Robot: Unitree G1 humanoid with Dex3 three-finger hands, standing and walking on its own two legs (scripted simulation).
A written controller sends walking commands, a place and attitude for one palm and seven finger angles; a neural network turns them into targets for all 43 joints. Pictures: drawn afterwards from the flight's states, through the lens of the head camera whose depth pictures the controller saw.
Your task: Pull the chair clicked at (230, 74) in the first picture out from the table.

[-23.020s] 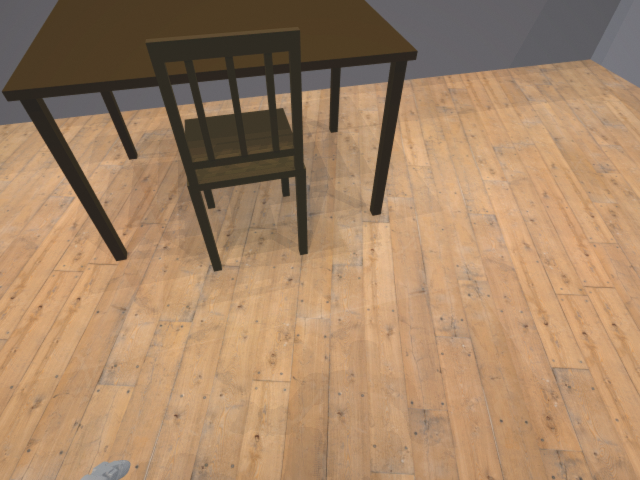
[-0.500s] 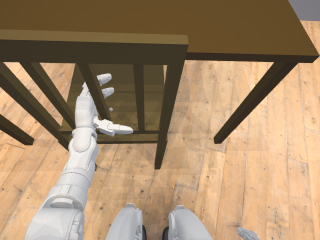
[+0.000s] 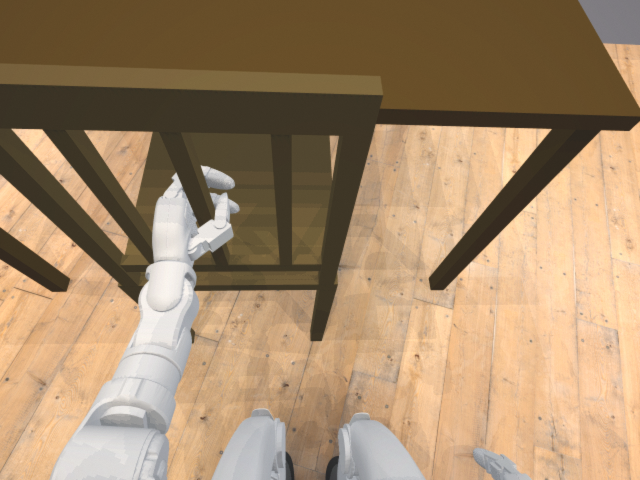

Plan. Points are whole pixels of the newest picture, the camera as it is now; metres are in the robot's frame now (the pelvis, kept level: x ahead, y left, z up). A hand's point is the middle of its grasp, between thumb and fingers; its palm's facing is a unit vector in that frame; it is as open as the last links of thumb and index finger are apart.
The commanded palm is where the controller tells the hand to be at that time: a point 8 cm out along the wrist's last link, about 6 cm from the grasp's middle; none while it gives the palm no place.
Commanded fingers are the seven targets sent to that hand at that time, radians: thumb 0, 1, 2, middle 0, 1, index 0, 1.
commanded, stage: hook a spindle and tug to test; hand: left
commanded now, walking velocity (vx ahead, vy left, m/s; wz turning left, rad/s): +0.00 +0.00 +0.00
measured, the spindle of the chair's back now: (204, 209) +0.44 +0.14 +0.02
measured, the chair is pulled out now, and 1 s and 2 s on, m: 0.00 0.05 0.21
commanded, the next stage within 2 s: step backward, pulling the chair out in 0.56 s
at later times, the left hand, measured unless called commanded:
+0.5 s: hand (226, 241) +0.40 +0.11 +0.02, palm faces +0.00 -1.00 -0.01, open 4.8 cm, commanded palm +0.36 +0.16 +0.02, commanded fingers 0.00 0.90 0.90 -0.50 -1.45 -0.50 -1.45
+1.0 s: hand (215, 253) +0.37 +0.12 +0.03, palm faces -0.05 -0.99 -0.11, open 5.2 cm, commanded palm +0.35 +0.17 +0.03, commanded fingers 0.00 0.90 0.90 -0.50 -1.45 -0.50 -1.45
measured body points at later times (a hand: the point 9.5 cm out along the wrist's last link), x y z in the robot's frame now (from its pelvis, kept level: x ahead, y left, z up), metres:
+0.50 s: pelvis +0.01 +0.00 +0.01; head +0.13 +0.02 +0.44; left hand +0.39 +0.17 +0.02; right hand +0.12 -0.25 -0.11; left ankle +0.02 +0.06 -0.62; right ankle +0.00 -0.09 -0.62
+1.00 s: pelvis +0.02 +0.02 +0.10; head +0.11 +0.03 +0.54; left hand +0.37 +0.17 +0.05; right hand +0.11 -0.25 -0.02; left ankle +0.02 +0.06 -0.63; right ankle +0.00 -0.09 -0.62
